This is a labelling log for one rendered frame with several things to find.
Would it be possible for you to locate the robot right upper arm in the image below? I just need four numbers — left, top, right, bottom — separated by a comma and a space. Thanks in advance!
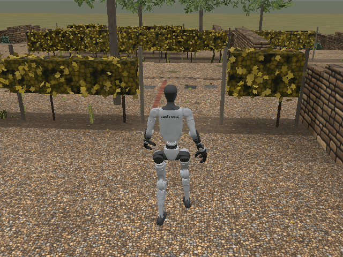
182, 108, 197, 138

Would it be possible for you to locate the robot right forearm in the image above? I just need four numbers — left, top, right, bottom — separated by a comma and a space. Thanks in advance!
192, 130, 205, 152

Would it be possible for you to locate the robot right thigh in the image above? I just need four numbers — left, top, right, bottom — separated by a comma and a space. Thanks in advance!
179, 148, 190, 179

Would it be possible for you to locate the left robot hand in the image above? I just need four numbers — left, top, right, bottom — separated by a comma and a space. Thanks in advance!
144, 141, 156, 150

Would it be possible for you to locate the right robot foot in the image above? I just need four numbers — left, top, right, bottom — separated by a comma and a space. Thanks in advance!
183, 196, 191, 208

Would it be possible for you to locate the robot left forearm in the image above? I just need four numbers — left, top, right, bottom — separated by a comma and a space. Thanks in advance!
144, 129, 151, 144

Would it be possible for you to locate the right robot hand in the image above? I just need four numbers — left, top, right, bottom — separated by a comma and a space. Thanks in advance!
195, 149, 207, 163

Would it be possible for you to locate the robot left upper arm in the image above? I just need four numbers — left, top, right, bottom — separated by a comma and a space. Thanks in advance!
145, 108, 160, 136

